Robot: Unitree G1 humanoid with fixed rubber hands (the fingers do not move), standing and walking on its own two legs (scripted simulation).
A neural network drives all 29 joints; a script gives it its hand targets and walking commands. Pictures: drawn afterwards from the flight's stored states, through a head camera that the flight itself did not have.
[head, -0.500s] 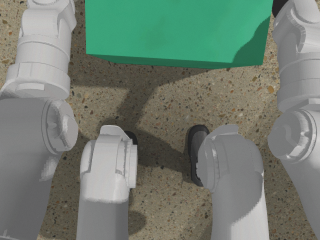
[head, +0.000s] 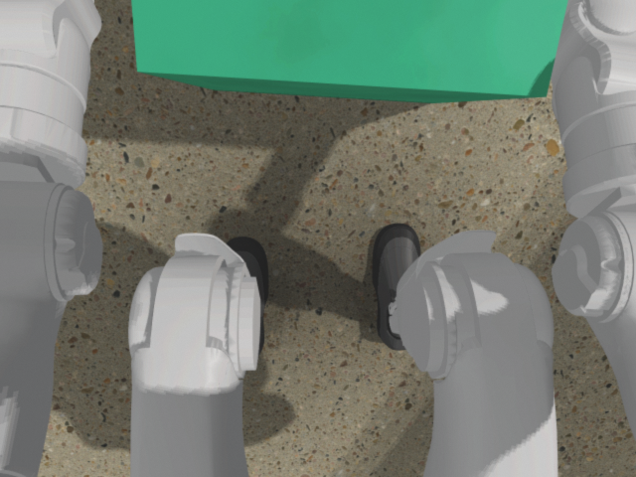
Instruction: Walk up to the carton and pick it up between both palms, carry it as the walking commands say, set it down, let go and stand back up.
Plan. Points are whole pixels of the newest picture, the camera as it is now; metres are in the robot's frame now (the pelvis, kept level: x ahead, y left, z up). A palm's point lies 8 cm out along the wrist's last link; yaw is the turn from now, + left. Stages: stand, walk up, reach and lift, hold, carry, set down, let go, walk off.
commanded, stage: set down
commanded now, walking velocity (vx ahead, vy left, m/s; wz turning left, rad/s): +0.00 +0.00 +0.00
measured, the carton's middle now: out of the picture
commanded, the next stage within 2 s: let go in 1.52 s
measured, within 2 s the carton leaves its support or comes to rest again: neither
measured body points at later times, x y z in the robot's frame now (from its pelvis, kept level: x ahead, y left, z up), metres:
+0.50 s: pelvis -0.01 +0.00 +0.04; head +0.37 +0.00 +0.28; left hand +0.59 +0.22 -0.10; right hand +0.56 -0.24 -0.11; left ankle +0.10 +0.12 -0.34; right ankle +0.12 -0.12 -0.34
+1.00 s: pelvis -0.01 +0.00 +0.16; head +0.37 +0.00 +0.40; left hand +0.59 +0.23 +0.04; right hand +0.56 -0.25 +0.04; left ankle +0.10 +0.12 -0.34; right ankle +0.12 -0.12 -0.34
